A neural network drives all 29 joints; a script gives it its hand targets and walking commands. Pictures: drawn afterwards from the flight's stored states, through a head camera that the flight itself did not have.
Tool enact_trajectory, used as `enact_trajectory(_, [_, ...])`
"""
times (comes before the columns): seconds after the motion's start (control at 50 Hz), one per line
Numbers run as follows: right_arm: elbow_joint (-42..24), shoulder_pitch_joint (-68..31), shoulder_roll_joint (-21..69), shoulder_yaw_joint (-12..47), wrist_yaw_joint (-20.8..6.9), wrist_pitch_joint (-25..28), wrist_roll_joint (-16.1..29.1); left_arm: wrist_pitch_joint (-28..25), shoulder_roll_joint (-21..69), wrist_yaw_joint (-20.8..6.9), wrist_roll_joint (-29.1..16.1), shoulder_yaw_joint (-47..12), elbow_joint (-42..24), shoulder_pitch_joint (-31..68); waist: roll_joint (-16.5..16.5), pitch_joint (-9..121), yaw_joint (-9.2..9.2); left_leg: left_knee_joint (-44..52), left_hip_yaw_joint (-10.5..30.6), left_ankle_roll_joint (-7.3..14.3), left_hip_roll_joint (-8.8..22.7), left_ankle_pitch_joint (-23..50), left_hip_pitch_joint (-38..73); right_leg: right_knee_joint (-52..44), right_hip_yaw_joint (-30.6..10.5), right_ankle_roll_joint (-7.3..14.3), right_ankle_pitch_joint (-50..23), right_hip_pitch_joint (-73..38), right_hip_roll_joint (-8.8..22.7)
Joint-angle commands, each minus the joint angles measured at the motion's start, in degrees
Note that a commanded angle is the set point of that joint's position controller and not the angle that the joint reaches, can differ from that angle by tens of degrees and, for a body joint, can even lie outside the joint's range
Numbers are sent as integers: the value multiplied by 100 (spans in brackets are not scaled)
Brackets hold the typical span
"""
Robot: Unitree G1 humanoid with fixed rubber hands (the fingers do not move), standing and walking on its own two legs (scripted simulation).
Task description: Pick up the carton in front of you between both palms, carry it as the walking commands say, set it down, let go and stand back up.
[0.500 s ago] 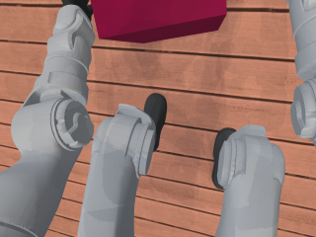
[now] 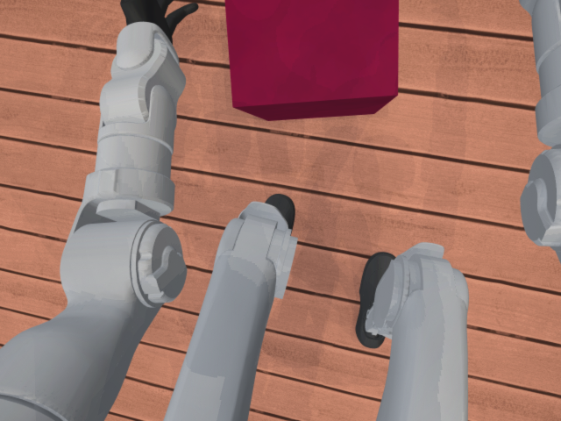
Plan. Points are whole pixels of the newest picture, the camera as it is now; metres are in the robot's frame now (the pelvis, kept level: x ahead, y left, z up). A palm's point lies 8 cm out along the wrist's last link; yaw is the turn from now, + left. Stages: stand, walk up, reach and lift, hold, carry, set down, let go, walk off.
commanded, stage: set down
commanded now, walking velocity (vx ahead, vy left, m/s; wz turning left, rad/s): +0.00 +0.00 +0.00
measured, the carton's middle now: (314, 46) +0.55 +0.10 -0.33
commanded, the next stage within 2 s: let go in 0.60 s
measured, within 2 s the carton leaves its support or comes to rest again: neither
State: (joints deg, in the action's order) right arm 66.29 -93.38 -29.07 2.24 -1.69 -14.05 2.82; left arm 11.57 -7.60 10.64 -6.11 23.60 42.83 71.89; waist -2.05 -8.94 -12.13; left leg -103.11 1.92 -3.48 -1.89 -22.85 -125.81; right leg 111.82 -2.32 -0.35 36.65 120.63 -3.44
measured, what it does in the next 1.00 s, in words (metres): rises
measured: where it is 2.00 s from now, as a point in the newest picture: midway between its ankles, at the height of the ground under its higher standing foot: (319, 285)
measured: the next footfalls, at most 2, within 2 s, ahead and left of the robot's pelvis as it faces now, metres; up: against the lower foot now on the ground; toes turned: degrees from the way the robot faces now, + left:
none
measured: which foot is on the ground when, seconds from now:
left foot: down 0.00-1.00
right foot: down 0.00-1.00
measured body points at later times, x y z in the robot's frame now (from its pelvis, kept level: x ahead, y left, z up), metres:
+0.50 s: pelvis +0.02 +0.00 +0.13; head +0.36 +0.01 +0.42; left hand +0.50 +0.27 +0.02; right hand +0.64 -0.11 +0.02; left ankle +0.15 +0.13 -0.42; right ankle +0.07 -0.12 -0.42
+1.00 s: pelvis +0.06 +0.02 +0.25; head +0.32 +0.01 +0.62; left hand +0.43 +0.24 +0.14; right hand +0.51 -0.15 +0.13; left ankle +0.15 +0.13 -0.42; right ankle +0.07 -0.12 -0.42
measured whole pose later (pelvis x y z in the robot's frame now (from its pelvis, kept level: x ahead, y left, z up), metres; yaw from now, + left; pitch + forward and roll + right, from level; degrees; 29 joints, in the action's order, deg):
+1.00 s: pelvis +0.06 +0.02 +0.25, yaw -5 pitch +37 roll -1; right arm 38.1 -42.3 -8.2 -14.9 5.1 -10.8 -10.0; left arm 9.4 -5.5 -4.7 5.6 15.8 28.4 29.2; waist -0.1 3.4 -8.7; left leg -48.6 0.5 -0.3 1.2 -11.9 -73.6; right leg 51.5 -5.0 -1.8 19.5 69.0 -3.6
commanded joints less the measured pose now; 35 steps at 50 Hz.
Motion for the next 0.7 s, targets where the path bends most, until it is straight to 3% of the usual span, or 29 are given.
enact_trajectory(0.0, [-552, -1614, -533, -243, -92, 83, -114, -12, -539, -5, 105, 32, -787, 1054, -705, 6621, -332, 716, -866, -122, -133, 1967, 4807, -1588, 401, 104, -1053, -2156, -130])
enact_trajectory(0.16, [-1066, -1522, -493, -339, -211, -59, -260, 184, -514, -29, 209, 162, -1311, 596, -1126, 7316, -448, 1485, -932, -123, -199, 2386, 5182, -2274, 451, -5, -1686, -3284, -222])
enact_trajectory(0.28, [-1345, -1313, -460, -449, -276, -176, -375, 320, -450, -92, 220, 157, -1620, 311, -1287, 7506, -430, 2101, -948, -107, -224, 2667, 5552, -2859, 449, -58, -2134, -4024, -261])
enact_trajectory(0.56, [-1175, -642, -233, -937, -479, -136, -765, 318, -114, -287, 616, 360, -1661, -225, -1003, 6805, -414, 3644, -850, -150, -172, 2980, 6648, -4498, 309, -17, -2531, -4935, -283])
enact_trajectory(0.68, [-1246, 245, 114, -1397, -421, 11, -1171, 161, 93, -559, 937, 342, -1730, -900, -807, 6868, -208, 4141, -833, -137, -148, 3375, 7321, -5148, 239, -29, -3091, -5601, -298])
